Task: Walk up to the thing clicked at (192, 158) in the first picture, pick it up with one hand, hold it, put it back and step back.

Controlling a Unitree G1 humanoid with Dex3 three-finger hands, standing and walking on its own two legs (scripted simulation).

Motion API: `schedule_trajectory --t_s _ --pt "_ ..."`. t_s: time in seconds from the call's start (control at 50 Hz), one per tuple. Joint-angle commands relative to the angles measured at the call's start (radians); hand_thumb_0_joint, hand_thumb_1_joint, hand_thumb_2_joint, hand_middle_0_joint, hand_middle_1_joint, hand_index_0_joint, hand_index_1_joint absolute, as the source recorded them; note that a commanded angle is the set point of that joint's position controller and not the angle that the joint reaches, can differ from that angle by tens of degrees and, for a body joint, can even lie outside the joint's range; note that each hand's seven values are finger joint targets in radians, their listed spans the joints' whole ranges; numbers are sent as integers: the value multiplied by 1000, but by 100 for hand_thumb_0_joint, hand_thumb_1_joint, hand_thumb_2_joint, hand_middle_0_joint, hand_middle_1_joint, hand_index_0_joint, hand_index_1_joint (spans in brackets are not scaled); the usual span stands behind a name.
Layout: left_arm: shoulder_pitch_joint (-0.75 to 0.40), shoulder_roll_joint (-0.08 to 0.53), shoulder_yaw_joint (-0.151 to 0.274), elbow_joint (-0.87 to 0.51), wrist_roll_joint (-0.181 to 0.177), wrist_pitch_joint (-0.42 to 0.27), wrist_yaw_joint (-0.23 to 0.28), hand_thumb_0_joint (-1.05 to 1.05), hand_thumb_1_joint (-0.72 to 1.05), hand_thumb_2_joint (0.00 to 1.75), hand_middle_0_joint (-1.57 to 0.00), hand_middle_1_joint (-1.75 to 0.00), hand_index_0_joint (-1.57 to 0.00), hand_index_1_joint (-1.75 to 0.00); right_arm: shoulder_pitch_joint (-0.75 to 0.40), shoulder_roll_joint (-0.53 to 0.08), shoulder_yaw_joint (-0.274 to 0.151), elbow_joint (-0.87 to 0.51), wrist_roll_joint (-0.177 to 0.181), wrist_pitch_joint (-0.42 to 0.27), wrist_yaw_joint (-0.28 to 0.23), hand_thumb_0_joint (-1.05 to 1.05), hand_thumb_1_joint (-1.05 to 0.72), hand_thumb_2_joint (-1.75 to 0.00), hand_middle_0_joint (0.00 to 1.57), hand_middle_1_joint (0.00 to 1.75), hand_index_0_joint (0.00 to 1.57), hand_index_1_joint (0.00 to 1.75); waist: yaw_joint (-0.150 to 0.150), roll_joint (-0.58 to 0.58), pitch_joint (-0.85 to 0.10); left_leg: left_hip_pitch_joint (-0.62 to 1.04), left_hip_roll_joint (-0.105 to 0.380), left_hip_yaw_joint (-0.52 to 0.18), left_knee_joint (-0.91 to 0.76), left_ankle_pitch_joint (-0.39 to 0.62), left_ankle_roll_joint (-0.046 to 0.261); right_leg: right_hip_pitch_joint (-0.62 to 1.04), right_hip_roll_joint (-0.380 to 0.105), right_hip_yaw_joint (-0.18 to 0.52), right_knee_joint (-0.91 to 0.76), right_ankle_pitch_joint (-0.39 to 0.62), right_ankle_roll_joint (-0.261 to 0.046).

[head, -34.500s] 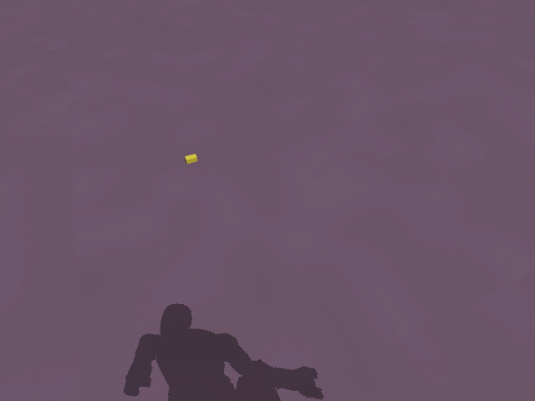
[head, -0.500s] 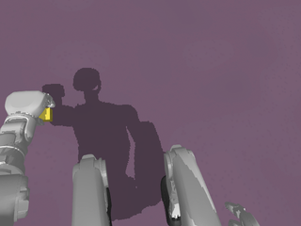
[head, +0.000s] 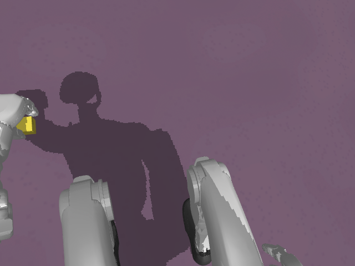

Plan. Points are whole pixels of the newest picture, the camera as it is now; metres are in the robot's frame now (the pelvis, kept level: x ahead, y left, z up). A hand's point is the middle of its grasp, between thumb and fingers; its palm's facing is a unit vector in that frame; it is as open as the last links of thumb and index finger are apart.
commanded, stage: crouch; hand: left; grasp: from above
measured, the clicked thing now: (18, 126) +0.46 +0.32 -0.20
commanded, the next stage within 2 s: lower in 0.28 s
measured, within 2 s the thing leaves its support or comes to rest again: rests again in 1.70 s
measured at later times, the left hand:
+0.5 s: hand (19, 130) +0.45 +0.32 -0.21, palm faces -0.47 -0.04 -0.88, open 6.5 cm
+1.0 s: hand (30, 135) +0.46 +0.32 -0.27, palm faces -0.47 -0.07 -0.88, open 6.5 cm
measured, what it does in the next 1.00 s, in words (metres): lowers itself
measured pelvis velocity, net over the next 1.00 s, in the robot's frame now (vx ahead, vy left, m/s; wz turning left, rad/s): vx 0.01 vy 0.00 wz -0.07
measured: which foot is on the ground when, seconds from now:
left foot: down 0.00-1.00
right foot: down 0.00-1.00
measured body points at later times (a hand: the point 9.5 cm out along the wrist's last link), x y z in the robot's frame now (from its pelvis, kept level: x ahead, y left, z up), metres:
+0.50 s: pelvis +0.00 +0.00 -0.04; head +0.25 +0.08 +0.33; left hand +0.47 +0.32 -0.16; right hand +0.06 -0.27 -0.14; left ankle +0.08 +0.14 -0.33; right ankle +0.10 -0.14 -0.33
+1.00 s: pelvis +0.01 +0.00 -0.06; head +0.27 +0.09 +0.29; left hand +0.48 +0.32 -0.22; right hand +0.06 -0.28 -0.15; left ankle +0.08 +0.14 -0.33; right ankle +0.10 -0.14 -0.33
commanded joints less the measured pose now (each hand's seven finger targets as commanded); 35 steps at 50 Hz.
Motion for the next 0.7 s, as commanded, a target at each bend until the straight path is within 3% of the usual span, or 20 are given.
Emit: schedule_trajectory --t_s 0.0,0.1,0.14,0.24,0.36,0.38,0.44,0.56,0.68 --pt "-325 299 40 -114 -11 -15 52 0 92 9 -121 -15 -126 -10 174 -242 -64 -20 -8 -11 -9 0 -91 -90 20 30 20 30 -2 275 -654 539 -21 110 -220 97 45 221 23 -123 -203 157 -100" --pt "-353 335 51 -121 0 -30 67 0 87 8 -118 -14 -123 -9 180 -248 -52 -10 -16 -11 -13 0 -91 -90 20 30 20 30 -2 282 -689 521 -24 121 -171 120 47 228 27 -123 -184 180 -96" --pt "-332 314 45 -90 2 -27 71 0 89 9 -119 -15 -124 -11 192 -246 -47 -4 -22 -12 -10 0 -91 -90 20 30 20 30 -12 267 -669 518 -23 117 -162 130 48 223 26 -129 -174 190 -94" --pt "-370 354 52 -102 7 -33 81 0 87 7 -119 -13 -123 -8 175 -253 -34 -4 -24 -12 -10 0 -91 -90 20 30 20 30 -14 308 -658 492 -24 114 -148 112 46 190 31 -137 -149 176 -97" --pt "-351 347 46 -95 6 -28 83 0 89 8 -120 -14 -124 -10 171 -255 -31 -3 -27 -12 -6 0 -91 -90 20 30 20 30 -16 316 -667 502 -22 106 -130 133 43 176 34 -144 -121 198 -97" --pt "-345 356 60 -105 10 -29 84 0 86 10 -122 -11 -124 -8 178 -259 -32 -3 -27 -10 -5 0 -91 -90 20 30 20 30 -16 321 -674 515 -24 103 -132 149 41 180 31 -148 -112 209 -96" --pt "-315 329 42 -43 7 -24 83 0 89 11 -124 -10 -126 -8 174 -257 -22 1 -29 -9 -1 0 -91 -90 20 30 20 30 -29 288 -623 485 -23 99 -106 167 45 163 35 -150 -101 228 -94" --pt "-336 385 70 -37 16 -54 105 0 94 10 -126 -12 -130 -9 168 -269 -7 0 -43 -11 4 0 -91 -90 20 30 20 30 -39 302 -617 466 -22 98 -68 186 45 179 38 -156 -81 249 -88" --pt "-336 397 86 -23 29 -70 139 0 97 13 -129 -13 -132 -10 152 -287 1 -6 -61 -11 11 0 -91 -90 20 30 20 30 -54 352 -590 490 -18 82 -64 176 37 126 42 -181 -44 226 -90"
